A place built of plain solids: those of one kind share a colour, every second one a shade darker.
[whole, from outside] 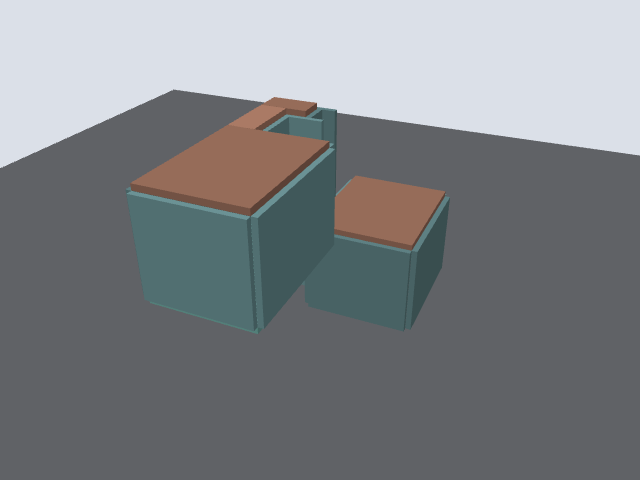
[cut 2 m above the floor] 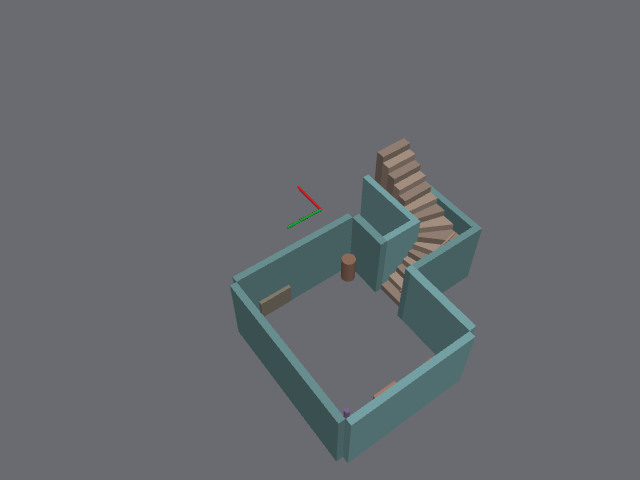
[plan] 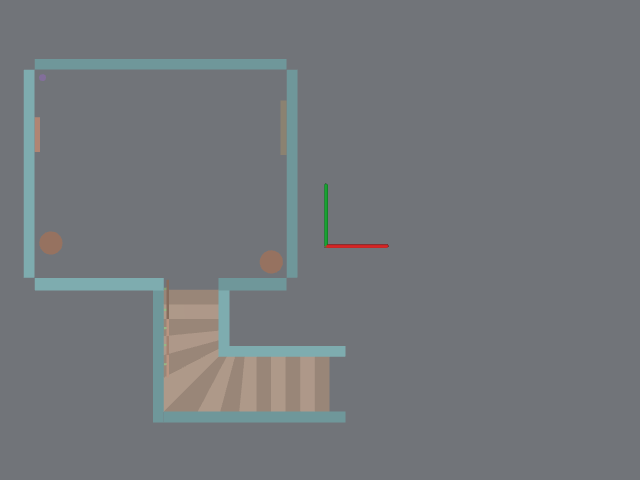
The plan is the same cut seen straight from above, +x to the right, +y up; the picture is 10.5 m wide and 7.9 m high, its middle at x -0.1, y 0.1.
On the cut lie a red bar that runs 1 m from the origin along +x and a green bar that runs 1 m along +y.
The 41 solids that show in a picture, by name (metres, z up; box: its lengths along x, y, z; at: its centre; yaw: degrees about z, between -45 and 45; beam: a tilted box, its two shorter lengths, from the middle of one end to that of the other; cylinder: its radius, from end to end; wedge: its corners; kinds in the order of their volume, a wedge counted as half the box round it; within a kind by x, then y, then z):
{
 "wall_1": {"box": [0.18, 3.43, 3.02], "at": [-4.89, 1.19, 1.46]},
 "wall_2": {"box": [2.13, 0.21, 3.02], "at": [-3.73, -0.63, 1.46]},
 "wall_3": {"box": [2.13, 0.18, 3.02], "at": [-3.73, -0.61, 1.46]},
 "wall_4": {"box": [0.18, 2.38, 6.34], "at": [-2.76, -1.71, 3.12]},
 "wall_5": {"box": [4.15, 0.18, 3.02], "at": [-2.72, 2.99, 1.46]},
 "wall_6": {"box": [0.9, 0.18, 3.32], "at": [-2.22, -1.06, 4.63]},
 "wall_7": {"box": [0.18, 1.3, 6.34], "at": [-1.68, -1.17, 3.12]},
 "wall_8": {"box": [1.12, 0.21, 3.02], "at": [-1.21, -0.63, 1.46]},
 "wall_9": {"box": [2.99, 0.18, 6.34], "at": [-1.17, -2.81, 3.12]},
 "wall_10": {"box": [2.09, 0.18, 6.34], "at": [-0.72, -1.73, 3.12]},
 "wall_11": {"box": [0.18, 3.43, 3.02], "at": [-0.56, 1.19, 1.46]},
 "wall_12": {"box": [4.48, 0.18, 3.1], "at": [2.56, -2.81, 4.74]},
 "wall_13": {"box": [4.48, 0.18, 3.1], "at": [2.56, 0.65, 4.74]},
 "wall_14": {"box": [0.18, 3.28, 3.1], "at": [4.89, -1.08, 4.74]},
 "roof_1": {"box": [4.15, 3.43, 0.19], "at": [-2.72, 1.19, 3.07]},
 "roof_2": {"box": [0.9, 1.57, 0.2], "at": [-2.22, -1.94, 6.39]},
 "roof_3": {"box": [2.09, 0.9, 0.2], "at": [-0.72, -2.27, 6.39]},
 "roof_4": {"box": [4.48, 3.28, 0.2], "at": [2.56, -1.08, 6.39]},
 "tread_1": {"wedge": [[-2.67, -2.73, -0.05], [-2.67, -2.73, 1.2], [-2.67, -2.16, -0.05], [-2.67, -2.16, 1.2], [-1.77, -1.83, -0.05], [-1.77, -1.83, 1.2], [-1.77, -1.69, -0.05], [-1.77, -1.69, 1.2]]},
 "tread_2": {"wedge": [[-2.67, -2.72, -0.05], [-2.67, -2.72, 1.4], [-2.11, -2.72, -0.05], [-2.11, -2.72, 1.4], [-1.77, -1.82, -0.05], [-1.77, -1.82, 1.4], [-1.63, -1.82, -0.05], [-1.63, -1.82, 1.4]]},
 "tread_3": {"wedge": [[-2.67, -2.17, -0.05], [-2.67, -2.17, 1.0], [-2.67, -1.79, -0.05], [-2.67, -1.79, 1.0], [-1.77, -1.69, -0.05], [-1.77, -1.69, 1.0], [-1.77, -1.55, -0.05], [-1.77, -1.55, 1.0]]},
 "tread_4": {"wedge": [[-2.67, -1.8, -0.05], [-2.67, -1.8, 0.8], [-2.67, -1.48, -0.05], [-2.67, -1.48, 0.8], [-1.77, -1.55, -0.05], [-1.77, -1.55, 0.8], [-1.77, -1.39, -0.05], [-1.77, -1.39, 0.8]]},
 "tread_5": {"wedge": [[-2.67, -1.48, -0.05], [-2.67, -1.48, 0.6], [-2.67, -1.2, -0.05], [-2.67, -1.2, 0.6], [-1.77, -1.4, -0.05], [-1.77, -1.4, 0.6], [-1.77, -1.2, -0.05], [-1.77, -1.2, 0.6]]},
 "tread_6": {"wedge": [[-2.67, -1.2, -0.05], [-2.67, -1.2, 0.4], [-2.67, -0.96, -0.05], [-2.67, -0.96, 0.4], [-1.77, -1.2, -0.05], [-1.77, -1.2, 0.4], [-1.77, -0.96, -0.05], [-1.77, -0.96, 0.4]]},
 "tread_7": {"wedge": [[-2.67, -0.96, -0.05], [-2.67, -0.96, 0.2], [-2.67, -0.72, -0.05], [-2.67, -0.72, 0.2], [-1.77, -0.96, -0.05], [-1.77, -0.96, 0.2], [-1.77, -0.72, -0.05], [-1.77, -0.72, 0.2]]},
 "tread_8": {"wedge": [[-2.11, -2.72, -0.05], [-2.11, -2.72, 1.6], [-1.74, -2.72, -0.05], [-1.74, -2.72, 1.6], [-1.64, -1.82, -0.05], [-1.64, -1.82, 1.6], [-1.5, -1.82, -0.05], [-1.5, -1.82, 1.6]]},
 "tread_9": {"wedge": [[-1.74, -2.72, -0.05], [-1.74, -2.72, 1.8], [-1.5, -1.82, -0.05], [-1.5, -1.82, 1.8], [-1.43, -2.72, -0.05], [-1.43, -2.72, 1.8], [-1.34, -1.82, -0.05], [-1.34, -1.82, 1.8]]},
 "tread_10": {"wedge": [[-1.43, -2.72, -0.05], [-1.43, -2.72, 2.0], [-1.34, -1.82, -0.05], [-1.34, -1.82, 2.0], [-1.14, -2.72, -0.05], [-1.14, -2.72, 2.0], [-1.14, -1.82, -0.05], [-1.14, -1.82, 2.0]]},
 "tread_11": {"wedge": [[-1.15, -2.72, -0.05], [-1.15, -2.72, 2.2], [-1.15, -1.82, -0.05], [-1.15, -1.82, 2.2], [-0.9, -2.72, -0.05], [-0.9, -2.72, 2.2], [-0.9, -1.82, -0.05], [-0.9, -1.82, 2.2]]},
 "tread_12": {"wedge": [[-0.91, -2.72, -0.05], [-0.91, -2.72, 2.4], [-0.91, -1.82, -0.05], [-0.91, -1.82, 2.4], [-0.66, -2.72, -0.05], [-0.66, -2.72, 2.4], [-0.66, -1.82, -0.05], [-0.66, -1.82, 2.4]]},
 "tread_13": {"wedge": [[-0.67, -2.72, -0.05], [-0.67, -2.72, 2.6], [-0.67, -1.82, -0.05], [-0.67, -1.82, 2.6], [-0.42, -2.72, -0.05], [-0.42, -2.72, 2.6], [-0.42, -1.82, -0.05], [-0.42, -1.82, 2.6]]},
 "tread_14": {"wedge": [[-0.43, -2.72, -0.05], [-0.43, -2.72, 2.8], [-0.43, -1.82, -0.05], [-0.43, -1.82, 2.8], [-0.19, -2.72, -0.05], [-0.19, -2.72, 2.8], [-0.19, -1.82, -0.05], [-0.19, -1.82, 2.8]]},
 "tread_15": {"wedge": [[-0.19, -2.72, -0.05], [-0.19, -2.72, 3.0], [-0.19, -1.82, -0.05], [-0.19, -1.82, 3.0], [0.06, -2.72, -0.05], [0.06, -2.72, 3.0], [0.06, -1.82, -0.05], [0.06, -1.82, 3.0]]},
 "floor_1": {"box": [4.74, 3.28, 0.22], "at": [2.42, -1.08, 3.08]},
 "bin_1": {"cylinder": 0.19, "from": [-4.53, 0.05, 0.0], "to": [-4.53, 0.05, 0.75]},
 "bin_2": {"cylinder": 0.19, "from": [-0.9, -0.26, 0.0], "to": [-0.9, -0.26, 0.75]},
 "radiator_1": {"box": [0.1, 0.9, 0.6], "at": [-0.7, 1.95, 0.45]},
 "cabinet_1": {"box": [0.09, 0.57, 0.73], "at": [-4.75, 1.83, 1.56]},
 "pipe_1": {"cylinder": 0.06, "from": [-4.67, 2.77, 0.0], "to": [-4.67, 2.77, 2.97]},
 "guard_rail_1": {"wedge": [[-2.63, -2.16, 2.06], [-2.63, -2.16, 2.11], [-2.63, -1.79, 1.86], [-2.63, -1.79, 1.91], [-2.58, -2.16, 2.06], [-2.58, -2.16, 2.11], [-2.58, -1.79, 1.86], [-2.58, -1.79, 1.91]]},
 "guard_rail_2": {"wedge": [[-2.63, -1.2, 1.46], [-2.63, -1.2, 1.51], [-2.63, -0.55, 0.92], [-2.63, -0.55, 0.97], [-2.58, -1.2, 1.46], [-2.58, -1.2, 1.51], [-2.58, -0.55, 0.92], [-2.58, -0.55, 0.97]]}
}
